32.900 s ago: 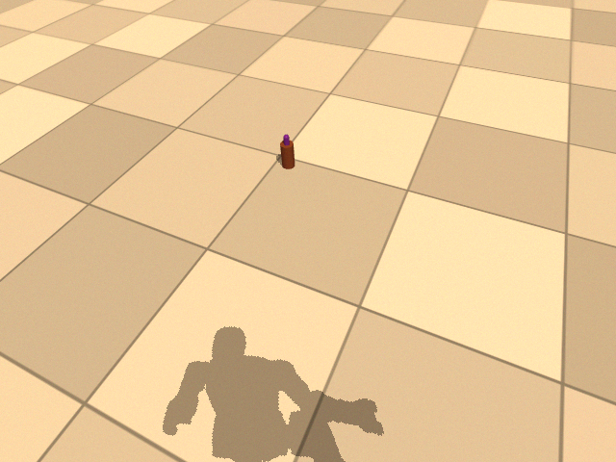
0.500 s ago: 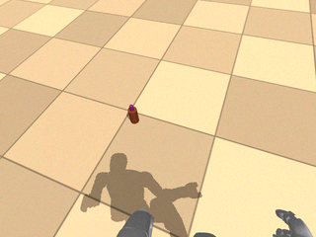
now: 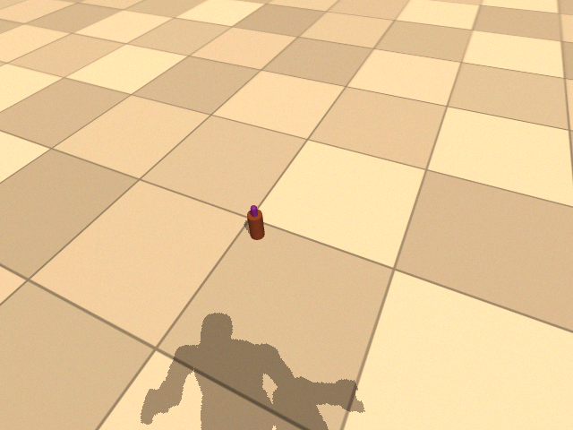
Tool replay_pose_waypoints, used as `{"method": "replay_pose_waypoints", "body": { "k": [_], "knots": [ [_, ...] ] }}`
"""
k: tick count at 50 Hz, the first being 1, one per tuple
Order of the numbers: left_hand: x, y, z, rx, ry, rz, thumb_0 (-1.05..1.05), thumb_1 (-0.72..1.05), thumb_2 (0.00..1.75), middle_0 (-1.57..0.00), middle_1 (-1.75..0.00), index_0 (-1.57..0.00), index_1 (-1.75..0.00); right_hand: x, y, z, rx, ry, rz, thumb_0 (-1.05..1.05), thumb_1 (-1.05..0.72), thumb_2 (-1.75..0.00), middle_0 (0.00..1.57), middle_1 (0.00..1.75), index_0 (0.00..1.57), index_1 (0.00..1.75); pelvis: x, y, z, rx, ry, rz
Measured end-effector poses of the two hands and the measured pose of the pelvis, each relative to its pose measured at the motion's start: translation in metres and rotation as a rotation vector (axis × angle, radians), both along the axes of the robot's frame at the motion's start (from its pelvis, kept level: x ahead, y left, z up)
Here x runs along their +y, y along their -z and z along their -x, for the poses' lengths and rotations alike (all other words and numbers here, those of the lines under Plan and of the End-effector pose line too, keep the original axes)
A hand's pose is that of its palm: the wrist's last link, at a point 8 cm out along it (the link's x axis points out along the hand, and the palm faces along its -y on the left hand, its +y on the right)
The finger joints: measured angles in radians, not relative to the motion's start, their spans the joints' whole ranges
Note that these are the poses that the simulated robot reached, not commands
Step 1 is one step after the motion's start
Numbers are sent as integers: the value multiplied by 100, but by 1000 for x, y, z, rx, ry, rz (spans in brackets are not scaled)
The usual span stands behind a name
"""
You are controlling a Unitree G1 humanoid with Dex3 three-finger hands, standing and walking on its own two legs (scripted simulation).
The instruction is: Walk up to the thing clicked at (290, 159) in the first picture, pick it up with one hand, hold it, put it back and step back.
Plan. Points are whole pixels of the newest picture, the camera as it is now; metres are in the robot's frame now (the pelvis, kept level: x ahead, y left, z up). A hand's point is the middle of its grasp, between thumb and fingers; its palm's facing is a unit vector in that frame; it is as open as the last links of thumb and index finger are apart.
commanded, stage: step back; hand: left
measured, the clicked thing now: (255, 220) +1.06 +0.18 -0.67
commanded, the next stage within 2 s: stand in 0.62 s
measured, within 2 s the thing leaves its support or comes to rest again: neither
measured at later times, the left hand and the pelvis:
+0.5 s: hand out of the picture +0.12 +0.29 -0.14, palm faces +0.02 -0.93 -0.36, open 7.4 cm; pelvis +0.04 +0.02 +0.01, yaw +0 degrees
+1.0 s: hand out of the picture +0.13 +0.26 -0.13, palm faces -0.02 -0.94 -0.33, open 7.4 cm; pelvis +0.03 +0.02 +0.02, yaw +0 degrees
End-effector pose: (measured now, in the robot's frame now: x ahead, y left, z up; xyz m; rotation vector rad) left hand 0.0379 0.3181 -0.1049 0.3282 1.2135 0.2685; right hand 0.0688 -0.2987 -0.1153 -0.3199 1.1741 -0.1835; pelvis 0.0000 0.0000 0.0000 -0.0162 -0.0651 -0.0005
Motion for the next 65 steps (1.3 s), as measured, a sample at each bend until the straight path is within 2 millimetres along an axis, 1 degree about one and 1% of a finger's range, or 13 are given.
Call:
{"method": "replay_pose_waypoints", "body": {
  "k": [3,6,11,14,17,23,29,32,35,39,43,56,65],
  "knots": [
    [-7,-1,4,-11,-5,7,1,91,90,-21,-30,-21,-30,-3,-1,-8,4,-9,2,1,-90,-89,21,30,20,30,-1,-2,-1,8,-4,-5],
    [-9,-3,4,-15,-15,15,1,90,90,-21,-30,-21,-30,-3,-3,-15,7,-27,11,1,-90,-89,21,30,20,30,3,-4,-2,15,-14,-9],
    [4,3,-4,-8,-24,28,1,90,90,-21,-30,-21,-30,3,-5,-23,22,-38,36,1,-90,-89,21,30,20,30,16,-2,-9,22,-33,-17],
    [10,7,-16,3,-20,38,1,90,90,-21,-30,-21,-30,12,-7,-25,22,-24,38,1,-90,-89,21,30,20,30,22,-2,-16,23,-18,-27],
    [14,8,-31,3,-5,40,1,90,90,-21,-30,-21,-30,21,-9,-31,21,-14,25,1,-90,-89,21,30,20,30,23,-4,-24,23,-9,-18],
    [15,3,-64,-34,20,36,1,91,90,-20,-30,-21,-30,33,-10,-53,-1,-5,-2,1,-90,-89,21,30,20,30,24,-8,-35,25,-4,-8],
    [13,-5,-92,-71,45,26,1,91,90,-20,-30,-21,-30,37,-10,-73,-33,3,-16,1,-90,-89,21,30,20,30,25,-10,-40,26,3,-12],
    [11,-7,-101,-80,55,24,1,91,90,-20,-30,-21,-30,36,-11,-79,-44,8,-19,1,-90,-89,21,30,20,30,25,-11,-41,25,5,-14],
    [7,-10,-105,-76,58,31,1,91,90,-20,-30,-21,-30,35,-14,-80,-46,10,-21,1,-90,-89,21,30,20,30,25,-14,-41,23,3,-17],
    [1,-11,-105,-64,65,44,1,91,90,-20,-30,-21,-30,31,-17,-76,-37,14,-19,1,-90,-89,21,30,20,30,23,-18,-40,21,2,-19],
    [-5,-11,-99,-49,67,53,1,91,90,-20,-30,-21,-30,26,-18,-66,-17,23,-15,1,-90,-89,21,30,20,30,21,-20,-37,19,0,-19],
    [-11,-9,-64,9,49,54,1,91,90,-21,-30,-21,-30,15,-16,-30,49,39,-12,1,-90,-89,21,30,20,30,13,-22,-25,17,-4,-18],
    [-10,-10,-47,39,34,45,1,91,90,-21,-30,-21,-30,12,-11,-15,84,38,-19,1,-90,-89,21,30,20,30,9,-22,-22,24,-8,-18]
  ]
}}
